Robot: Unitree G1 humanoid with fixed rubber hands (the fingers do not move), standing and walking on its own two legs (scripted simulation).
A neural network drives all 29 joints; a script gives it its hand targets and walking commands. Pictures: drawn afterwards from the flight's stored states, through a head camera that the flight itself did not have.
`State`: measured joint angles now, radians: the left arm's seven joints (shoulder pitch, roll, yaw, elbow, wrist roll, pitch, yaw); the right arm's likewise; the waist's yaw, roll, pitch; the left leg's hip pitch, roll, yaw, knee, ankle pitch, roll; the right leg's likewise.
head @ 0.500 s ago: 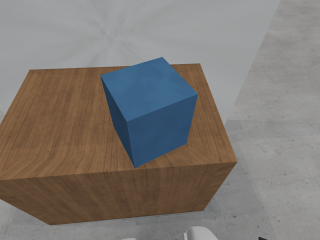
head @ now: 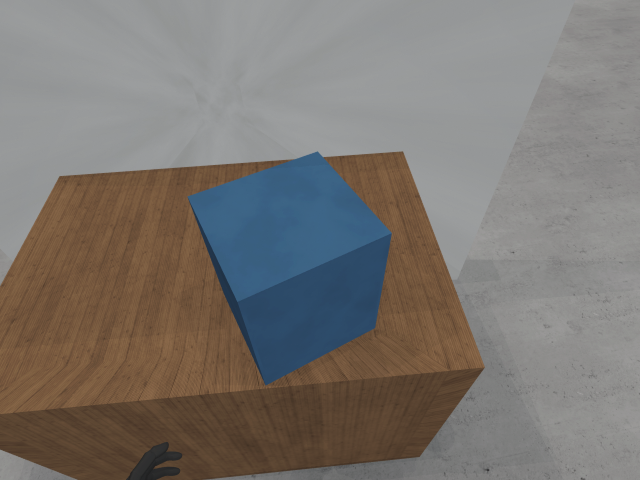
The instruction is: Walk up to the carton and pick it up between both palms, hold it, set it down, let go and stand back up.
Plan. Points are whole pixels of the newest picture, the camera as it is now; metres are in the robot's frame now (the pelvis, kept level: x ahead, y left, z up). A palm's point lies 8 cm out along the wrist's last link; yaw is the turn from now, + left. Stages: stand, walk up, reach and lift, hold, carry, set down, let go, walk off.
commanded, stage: walk up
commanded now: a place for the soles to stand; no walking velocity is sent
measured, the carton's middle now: (291, 269) +0.43 +0.06 -0.02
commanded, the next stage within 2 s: stand in 0.80 s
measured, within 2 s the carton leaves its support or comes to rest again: neither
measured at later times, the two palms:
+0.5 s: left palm out of the picture +0.07 +0.25 -0.10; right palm out of the picture +0.05 -0.26 -0.11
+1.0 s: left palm out of the picture +0.07 +0.26 -0.11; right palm out of the picture +0.04 -0.26 -0.11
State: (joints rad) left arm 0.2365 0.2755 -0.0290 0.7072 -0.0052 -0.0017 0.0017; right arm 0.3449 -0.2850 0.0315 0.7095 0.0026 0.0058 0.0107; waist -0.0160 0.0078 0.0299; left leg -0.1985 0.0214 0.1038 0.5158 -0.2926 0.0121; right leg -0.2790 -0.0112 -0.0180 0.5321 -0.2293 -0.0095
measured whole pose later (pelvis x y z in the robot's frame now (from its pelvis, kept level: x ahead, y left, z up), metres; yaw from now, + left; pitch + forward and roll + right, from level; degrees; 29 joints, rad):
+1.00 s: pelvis +0.00 +0.00 +0.00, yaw -1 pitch -1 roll +0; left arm 0.32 0.27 -0.01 0.78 0.00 0.00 0.01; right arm 0.35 -0.28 0.02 0.80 0.00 0.00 0.00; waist 0.00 0.00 0.02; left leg -0.18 0.03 0.12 0.48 -0.28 0.01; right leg -0.25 0.01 0.00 0.47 -0.20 -0.01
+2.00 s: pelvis +0.02 -0.01 +0.01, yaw +1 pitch -2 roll +0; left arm 0.25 0.10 0.02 0.47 0.04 0.00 0.14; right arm 0.15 -0.32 0.03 0.90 0.17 -0.33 0.20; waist 0.05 -0.02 0.01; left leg -0.12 0.04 0.07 0.42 -0.27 -0.01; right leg -0.17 0.01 -0.05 0.40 -0.20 -0.03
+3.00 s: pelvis +0.01 -0.03 +0.00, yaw +1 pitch +1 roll +0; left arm 0.21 -0.01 0.01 0.33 0.00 -0.19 0.26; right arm 0.03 -0.42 0.22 0.90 0.49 -0.54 0.28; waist 0.09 -0.04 -0.06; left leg -0.24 0.05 0.07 0.51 -0.29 -0.03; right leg -0.31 0.02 -0.05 0.52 -0.24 -0.05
